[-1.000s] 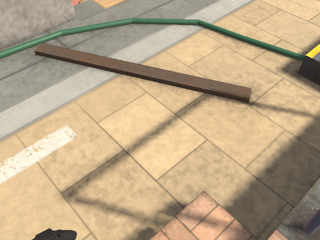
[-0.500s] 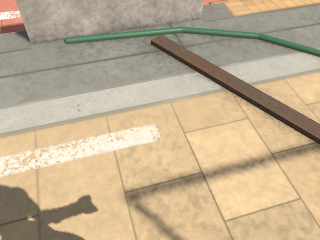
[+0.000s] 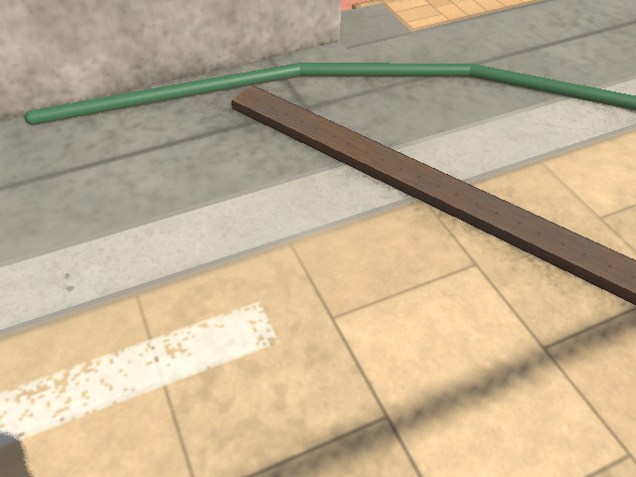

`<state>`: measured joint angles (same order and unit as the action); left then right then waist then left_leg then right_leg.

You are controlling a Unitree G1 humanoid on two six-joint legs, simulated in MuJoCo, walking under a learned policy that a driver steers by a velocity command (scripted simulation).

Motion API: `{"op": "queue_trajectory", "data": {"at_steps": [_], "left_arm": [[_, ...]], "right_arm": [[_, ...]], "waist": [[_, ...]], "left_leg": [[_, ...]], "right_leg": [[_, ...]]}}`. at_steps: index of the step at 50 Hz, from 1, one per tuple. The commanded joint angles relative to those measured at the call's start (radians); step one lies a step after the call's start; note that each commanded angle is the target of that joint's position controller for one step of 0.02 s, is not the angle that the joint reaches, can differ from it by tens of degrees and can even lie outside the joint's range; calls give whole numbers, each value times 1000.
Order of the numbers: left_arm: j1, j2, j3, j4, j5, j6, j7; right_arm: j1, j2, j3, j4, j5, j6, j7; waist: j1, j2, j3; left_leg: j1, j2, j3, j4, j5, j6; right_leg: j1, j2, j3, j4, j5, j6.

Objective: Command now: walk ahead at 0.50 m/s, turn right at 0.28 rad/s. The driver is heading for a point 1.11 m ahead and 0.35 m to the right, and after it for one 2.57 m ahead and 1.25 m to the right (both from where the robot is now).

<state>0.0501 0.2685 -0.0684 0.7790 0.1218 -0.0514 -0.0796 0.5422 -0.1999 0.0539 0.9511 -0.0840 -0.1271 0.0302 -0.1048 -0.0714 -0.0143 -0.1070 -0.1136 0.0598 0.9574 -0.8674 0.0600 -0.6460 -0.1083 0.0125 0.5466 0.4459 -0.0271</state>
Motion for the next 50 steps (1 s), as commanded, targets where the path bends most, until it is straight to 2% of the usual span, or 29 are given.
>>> {"op": "queue_trajectory", "data": {"at_steps": [1, 2, 3, 4, 5, 6, 7, 8, 9, 10, 11, 12, 14, 16, 19, 21, 23, 24, 25, 26, 27, 28, 29, 31, 40, 45, 48, 49, 50], "left_arm": [[-221, 47, 54, -88, -247, -27, -8], [-93, 60, 66, -56, -257, -31, -8], [47, 78, 83, 8, -221, -37, -9], [286, 116, 117, 81, -186, -32, -6], [543, 165, 137, 177, -158, -13, -5], [520, 181, 133, 177, -137, -18, 7], [489, 164, 141, 135, -148, 2, 21], [456, 190, 158, 125, -153, 19, 42], [292, 147, 142, 65, -144, 21, 52], [219, 181, 151, 42, -122, -6, 69], [148, 161, 142, 17, -120, -22, 75], [123, 132, 139, 3, -125, -27, 76], [122, 132, 145, -20, -126, -34, 92], [172, 134, 153, -10, -146, -23, 113], [248, 124, 165, 1, -166, -5, 119], [263, 108, 169, -4, -169, 1, 117], [258, 69, 161, -15, -159, 0, 112], [241, 4, 141, -33, -150, -9, 103], [376, -66, 120, -72, -166, -29, 95], [351, 48, 141, -60, -172, -34, 94], [242, 105, 162, -71, -164, -27, 98], [176, 94, 164, -88, -150, -17, 103], [161, 89, 168, -92, -138, -8, 99], [185, 66, 174, -92, -147, 7, 83], [-24, 8, 156, -154, -141, 11, 46], [-140, 11, 154, -203, -151, 8, 15], [-43, 68, 184, -198, -144, 10, 12], [110, 110, 209, -158, -143, 12, 17], [280, 173, 239, -117, -140, 18, 33]], "right_arm": [[56, -142, -71, 41, 132, 58, -42], [34, -153, -72, 46, 103, 71, -43], [24, -153, -76, 52, 93, 77, -39], [-12, -148, -83, 62, 84, 69, -25], [-53, -72, -75, 47, 62, 41, -10], [128, -34, -60, 19, 105, 25, -6], [18, -130, -69, -66, 114, 6, -13], [-109, -126, -66, -135, 150, -5, -20], [-214, -157, -81, -171, 139, 5, -55], [-239, -119, -81, -192, 148, 11, -76], [-233, -110, -84, -197, 114, 35, -89], [-196, -102, -92, -187, 85, 46, -95], [-238, -102, -98, -211, 61, 38, -93], [-348, -77, -91, -238, 70, 29, -82], [-438, -98, -100, -280, 104, 32, -68], [-467, -131, -118, -299, 109, 27, -57], [-369, -152, -140, -286, 104, 19, -51], [-212, -207, -159, -264, 86, 12, -55], [-96, -325, -188, -239, 68, 15, -45], [-103, -256, -180, -247, 79, 10, -43], [-148, -196, -165, -266, 83, 9, -47], [-223, -178, -158, -274, 77, 15, -45], [-278, -144, -149, -274, 77, 21, -41], [-323, -117, -144, -271, 74, 19, -34], [-247, -185, -175, -188, 89, 14, -57], [-189, -215, -188, -153, 106, 35, -56], [-194, -269, -202, -154, 115, 52, -65], [-213, -276, -202, -158, 119, 57, -70], [-220, -259, -194, -175, 110, 51, -76]], "waist": [[-56, 48, 268], [10, 51, 172], [66, 91, 91], [185, 68, -11], [271, -74, -91], [176, -202, -292], [249, -148, -363], [249, -116, -328], [189, 127, -217], [125, 25, -149], [70, 115, -38], [40, 107, -13], [43, 56, -19], [84, -1, -62], [116, -8, -56], [109, -1, -40], [49, -15, -61], [-21, 64, -145], [27, 447, -292], [5, 377, -255], [-17, 255, -129], [9, 172, -61], [39, 176, -18], [89, 212, -4], [53, 161, 20], [25, 162, 77], [104, 214, -5], [190, 194, -78], [268, 145, -167]], "left_leg": [[-10, 266, -252, -117, 775, 112], [57, 256, -205, 2, 939, 101], [25, 246, -159, 178, 1079, 101], [-160, 219, -117, 450, 1042, 79], [-472, 59, 0, 912, 374, -10], [-834, 81, -112, 1126, 36, -67], [-915, 135, -154, 980, 105, -82], [-1028, 154, -141, 943, 173, -77], [-909, 180, -111, 709, 438, -57], [-899, 191, -171, 684, 511, -66], [-768, 219, -192, 520, 543, -110], [-660, 246, -209, 364, 545, -134], [-488, 239, -169, 70, 661, -160], [-316, 174, -126, -164, 869, -163], [-286, 128, -129, -308, 908, -158], [-257, 120, -139, -393, 834, -128], [-108, 131, -128, -443, 751, -70], [112, 276, -261, -461, 690, 1], [407, 544, -743, -587, 561, 185], [417, 575, -911, -647, 341, 205], [323, 522, -756, -649, 350, 163], [188, 466, -588, -652, 500, 129], [93, 417, -471, -666, 617, 110], [-23, 362, -328, -720, 720, 83], [44, 364, -28, -773, 928, 75], [156, 401, 43, -721, 1057, 57], [188, 391, 109, -501, 1577, 26], [133, 365, 140, -316, 1623, 4], [-108, 335, 142, -47, 1406, -34]], "right_leg": [[-100, 31, 88, -169, -72, -29], [27, 40, 87, -210, -8, -63], [185, 68, 5, -224, 10, -77], [545, 72, -10, -195, 72, -111], [914, -14, 40, -73, 381, -161], [1307, -173, 300, 219, 441, -307], [1304, -173, 382, 139, 163, -337], [1222, -227, 529, -21, -373, -388], [884, -204, 581, -219, -764, -311], [697, -296, 752, -251, -751, -373], [422, -248, 663, -280, -539, -358], [286, -187, 550, -266, -470, -331], [145, -61, 357, -256, -344, -279], [110, 27, 244, -248, -335, -241], [207, 17, 304, -215, -525, -214], [271, 12, 375, -157, -651, -183], [264, 53, 375, -35, -678, -138], [145, 124, 280, 232, -718, -88], [-127, 257, 154, 584, -1033, -39], [-291, 179, 173, 742, -1034, -26], [-336, 140, 171, 783, -930, -29], [-291, 100, 140, 745, -828, -30], [-245, 74, 134, 686, -776, -24], [-134, 46, 112, 629, -719, -16], [-101, 47, 35, 239, -406, 10], [-72, 71, -47, 103, -513, -35], [153, 167, -137, 59, -647, -100], [365, 205, -148, -20, -572, -135], [692, 147, -17, -21, -521, -183]]}}
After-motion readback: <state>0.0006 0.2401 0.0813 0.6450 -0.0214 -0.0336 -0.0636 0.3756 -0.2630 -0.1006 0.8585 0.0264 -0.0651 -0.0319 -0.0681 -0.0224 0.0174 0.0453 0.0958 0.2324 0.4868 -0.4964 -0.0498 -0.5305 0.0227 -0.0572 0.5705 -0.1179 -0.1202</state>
